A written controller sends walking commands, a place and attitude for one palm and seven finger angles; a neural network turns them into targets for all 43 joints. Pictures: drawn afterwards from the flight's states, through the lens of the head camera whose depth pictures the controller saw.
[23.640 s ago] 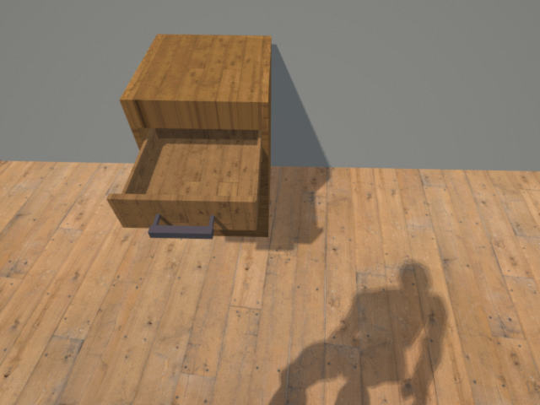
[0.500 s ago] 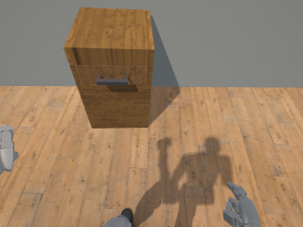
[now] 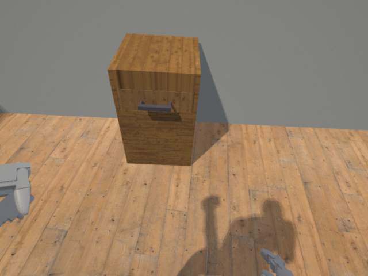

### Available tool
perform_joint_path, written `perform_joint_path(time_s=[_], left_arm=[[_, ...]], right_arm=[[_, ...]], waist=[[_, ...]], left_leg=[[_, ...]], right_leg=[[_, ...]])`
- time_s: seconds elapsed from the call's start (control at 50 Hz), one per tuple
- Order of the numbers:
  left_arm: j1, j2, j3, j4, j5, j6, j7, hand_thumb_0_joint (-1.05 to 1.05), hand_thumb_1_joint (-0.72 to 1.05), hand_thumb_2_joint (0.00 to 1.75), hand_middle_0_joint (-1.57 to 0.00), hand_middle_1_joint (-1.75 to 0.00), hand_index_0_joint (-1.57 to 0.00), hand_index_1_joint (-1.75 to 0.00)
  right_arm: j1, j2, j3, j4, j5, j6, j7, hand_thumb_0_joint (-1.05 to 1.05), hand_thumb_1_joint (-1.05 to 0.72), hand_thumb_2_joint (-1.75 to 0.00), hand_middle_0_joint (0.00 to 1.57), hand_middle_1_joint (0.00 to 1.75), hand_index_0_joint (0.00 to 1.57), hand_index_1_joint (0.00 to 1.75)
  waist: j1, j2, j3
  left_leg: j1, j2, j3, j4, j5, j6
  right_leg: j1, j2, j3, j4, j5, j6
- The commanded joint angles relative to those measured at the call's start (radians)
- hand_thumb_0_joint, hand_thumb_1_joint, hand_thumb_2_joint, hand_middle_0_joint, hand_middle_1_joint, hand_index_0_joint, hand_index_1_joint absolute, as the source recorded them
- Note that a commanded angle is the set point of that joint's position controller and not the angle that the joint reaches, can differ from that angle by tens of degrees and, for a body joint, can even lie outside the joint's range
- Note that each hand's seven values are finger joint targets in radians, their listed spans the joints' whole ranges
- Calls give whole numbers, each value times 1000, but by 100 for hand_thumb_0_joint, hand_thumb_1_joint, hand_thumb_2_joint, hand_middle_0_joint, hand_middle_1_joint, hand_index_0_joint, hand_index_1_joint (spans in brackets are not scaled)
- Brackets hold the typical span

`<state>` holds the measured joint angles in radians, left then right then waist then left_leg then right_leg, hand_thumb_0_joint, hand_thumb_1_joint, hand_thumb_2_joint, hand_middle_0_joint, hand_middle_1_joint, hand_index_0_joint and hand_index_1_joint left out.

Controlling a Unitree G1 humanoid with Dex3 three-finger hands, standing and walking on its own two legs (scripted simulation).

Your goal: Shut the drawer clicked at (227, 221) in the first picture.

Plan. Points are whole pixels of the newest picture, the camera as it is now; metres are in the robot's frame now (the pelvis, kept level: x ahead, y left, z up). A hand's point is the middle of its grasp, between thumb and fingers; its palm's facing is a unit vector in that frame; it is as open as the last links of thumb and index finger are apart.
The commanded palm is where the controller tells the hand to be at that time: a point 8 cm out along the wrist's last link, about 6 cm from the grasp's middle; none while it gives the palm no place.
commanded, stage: stop stepping back and stand still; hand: left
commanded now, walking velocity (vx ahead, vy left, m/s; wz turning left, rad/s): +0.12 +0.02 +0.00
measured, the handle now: (155, 105) +0.95 +0.16 -0.22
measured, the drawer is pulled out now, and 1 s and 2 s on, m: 0.00 0.00 0.00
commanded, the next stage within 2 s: let the arm hang, fingers relaxed in 0.98 s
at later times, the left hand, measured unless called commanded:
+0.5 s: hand (28, 186) +0.21 +0.25 +0.17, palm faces +0.34 -0.80 -0.49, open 3.2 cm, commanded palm +0.15 +0.30 +0.19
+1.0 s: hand (41, 177) +0.23 +0.25 +0.17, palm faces +0.32 -0.80 -0.50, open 3.2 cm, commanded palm +0.17 +0.29 +0.19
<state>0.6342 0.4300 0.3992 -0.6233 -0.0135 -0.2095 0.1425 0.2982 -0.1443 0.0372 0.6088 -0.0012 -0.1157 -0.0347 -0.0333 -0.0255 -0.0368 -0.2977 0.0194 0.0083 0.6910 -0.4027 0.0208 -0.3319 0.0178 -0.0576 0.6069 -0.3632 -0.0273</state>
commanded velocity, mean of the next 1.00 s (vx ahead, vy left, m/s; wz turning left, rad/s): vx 0.01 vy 0.00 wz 0.00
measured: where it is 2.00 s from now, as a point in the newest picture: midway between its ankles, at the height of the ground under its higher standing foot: outside the picture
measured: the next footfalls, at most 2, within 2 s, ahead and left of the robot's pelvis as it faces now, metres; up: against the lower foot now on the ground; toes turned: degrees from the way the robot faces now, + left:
none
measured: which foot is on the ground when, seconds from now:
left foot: down 0.00-1.00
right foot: down 0.00-1.00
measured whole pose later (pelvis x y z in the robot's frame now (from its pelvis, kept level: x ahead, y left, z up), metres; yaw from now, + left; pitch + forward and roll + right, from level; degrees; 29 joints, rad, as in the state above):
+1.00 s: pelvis +0.04 +0.01 +0.02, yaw +0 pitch +1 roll +0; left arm 0.66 0.39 0.37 -0.58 -0.04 -0.21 0.15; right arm 0.16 -0.21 -0.01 0.58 0.02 -0.06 -0.08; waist -0.02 0.01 0.06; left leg -0.21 0.02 0.07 0.47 -0.28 0.01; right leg -0.21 0.00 -0.05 0.45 -0.26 -0.01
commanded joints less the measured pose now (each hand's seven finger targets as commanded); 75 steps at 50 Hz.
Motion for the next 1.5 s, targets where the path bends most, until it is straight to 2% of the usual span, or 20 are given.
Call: perform_joint_path(time_s=[0.0, 0.08, 0.12, 0.16, 0.18, 0.22, 0.28, 0.32, 0.38, 0.46, 0.56, 0.76, 1.04, 1.06, 1.08, 1.12, 1.2, 1.32, 1.42, 1.48], left_arm=[[-103, 181, 143, -147, -27, -56, 10, 0, 90, 90, -140, -160, -140, -160], [-77, 125, 93, -146, -15, -50, 18, 0, 90, 90, -140, -160, -140, -160], [-85, 115, 78, -183, -20, -61, 23, 0, 90, 90, -140, -160, -140, -160], [-141, 121, 83, -274, -2, -89, 28, 0, 90, 90, -140, -160, -140, -160], [-154, 148, 98, -274, 12, -87, 28, 0, 90, 90, -140, -160, -140, -160], [-123, 132, 101, -207, 8, -76, 24, 0, 90, 90, -140, -160, -140, -160], [0, 104, 86, -165, -5, -59, 29, 0, 90, 90, -140, -160, -140, -160], [8, 93, 79, -148, -8, -57, 22, 0, 90, 90, -140, -160, -140, -160], [-7, 114, 102, -109, -22, -67, 18, 0, 90, 90, -140, -160, -140, -160], [7, 117, 111, -163, -35, -64, 20, 0, 90, 90, -140, -160, -140, -160], [21, 114, 108, -200, -29, -74, 28, 0, 90, 90, -140, -160, -140, -160], [52, 105, 104, -123, -37, -67, 30, 0, 90, 90, -140, -160, -140, -160], [52, 105, 96, -149, -40, -64, 27, 0, 90, 90, -140, -160, -140, -160], [-137, -2, -300, 688, 66, 84, -123, 0, 90, 90, -140, -160, -140, -160], [-124, -42, -276, 723, 54, 164, -138, 0, 90, 90, -136, -156, -136, -156], [-157, -78, -294, 767, 52, 186, -142, 0, 90, 90, -128, -147, -128, -147], [-293, -44, -317, 983, 53, 190, -138, 0, 90, 90, -112, -130, -112, -130], [-347, -55, -357, 1310, 32, 213, -123, 0, 90, 90, -88, -104, -88, -104], [-325, -81, -367, 1485, 26, 210, -123, 0, 90, 90, -68, -82, -68, -82], [-329, -89, -373, 1552, 25, 205, -123, 0, 90, 90, -56, -69, -56, -69]], right_arm=[[-152, -175, -101, -126, -7, -7, -20, 0, -90, -90, 20, 30, 20, 30], [-154, -133, -72, -123, 0, -9, -43, 0, -90, -90, 20, 30, 20, 30], [-142, -154, -65, -118, -8, -28, -57, 0, -90, -90, 20, 30, 20, 30], [-147, -178, -66, -136, -17, -52, -57, 0, -90, -90, 20, 30, 20, 30], [-132, -162, -71, -129, -22, -61, -49, 0, -90, -90, 20, 30, 20, 30], [-135, -149, -72, -121, -11, -82, -34, 0, -90, -90, 20, 30, 20, 30], [-125, -163, -71, -123, 1, -84, -25, 0, -90, -90, 20, 30, 20, 30], [-135, -172, -73, -134, 5, -65, -22, 0, -90, -90, 20, 30, 20, 30], [-147, -168, -77, -143, 3, -43, -24, 0, -90, -90, 20, 30, 20, 30], [-158, -165, -81, -148, 9, -34, -32, 0, -90, -90, 20, 30, 20, 30], [-183, -159, -72, -156, 10, -35, -42, 0, -90, -90, 20, 30, 20, 30], [-181, -162, -84, -160, 19, -6, -45, 0, -90, -90, 20, 30, 20, 30], [-196, -168, -84, -180, 16, 10, -53, 0, -90, -90, 20, 30, 20, 30], [-233, -359, -133, 55, 16, -45, 51, 0, -90, -90, 20, 30, 20, 30], [-137, -280, -131, 52, 14, 15, 55, 0, -90, -90, 20, 30, 20, 30], [-127, -244, -107, 52, 1, 43, 53, 0, -90, -90, 20, 30, 20, 30], [-123, -248, -89, 65, -20, 70, 42, 0, -90, -90, 20, 30, 20, 30], [-126, -212, -61, 187, -19, 97, 32, 0, -90, -90, 20, 30, 20, 30], [-69, -174, -58, 276, -15, 110, 22, 0, -90, -90, 20, 30, 20, 30], [-26, -170, -62, 321, -11, 110, 18, 0, -90, -90, 20, 30, 20, 30]], waist=[[-5, -138, 24], [-7, -114, 62], [-13, 52, 54], [4, 397, 66], [-1, 297, 52], [18, 165, 62], [26, 168, 6], [20, 192, 3], [2, 52, 19], [14, -5, -30], [24, 101, -61], [16, 26, -90], [22, 75, -66], [-12, 89, 24], [-3, 65, -70], [13, 40, -50], [22, -224, -58], [39, 122, 26], [37, 194, 28], [32, 101, 14]], left_leg=[[-311, 1, -7, 421, -33, 1], [107, 40, 32, 30, 10, 21], [171, 21, 25, -226, -25, 34], [70, 296, -432, -537, -306, 153], [9, 308, -420, -535, -159, 192], [1, 276, -327, -472, 14, 156], [67, 204, -130, -349, 375, 89], [-7, 169, -82, -305, 314, 60], [-69, 75, -21, -225, 158, 14], [35, 78, -36, -250, 186, 18], [84, 109, -63, -303, 383, 22], [111, 73, -6, -236, 464, 1], [118, 79, -26, -283, 439, 6], [40, 93, -30, -115, 538, 19], [83, 91, -24, -135, 479, 12], [-2, 109, -69, -164, 265, 39], [26, 67, -73, -153, 342, 41], [48, 82, -83, -304, 357, 35], [49, 75, -81, -358, 156, 30], [84, 85, -82, -362, 172, 31]], right_leg=[[118, -365, 521, -419, -213, -176], [-272, -266, 276, -361, -426, -126], [-228, -169, 151, -187, -352, -71], [-217, -6, 5, 279, -179, 22], [-171, 6, 48, 449, -126, 29], [-136, -60, 69, 352, -84, 30], [25, -35, -9, 9, -40, 38], [155, -28, -11, -140, 82, 29], [178, -139, 174, -229, 204, -27], [141, -123, 154, -199, 170, -16], [188, -84, 76, -127, 348, 16], [239, -129, 117, -166, 554, 4], [215, -103, 92, -193, 438, 15], [53, -171, 38, -40, 542, 0], [52, -151, 83, -67, 432, 0], [19, -131, 68, -67, 193, 7], [89, -158, 115, -118, 354, -19], [124, -110, 103, -160, 186, 4], [159, -110, 97, -242, 121, -8], [162, -116, 90, -266, 137, -9]])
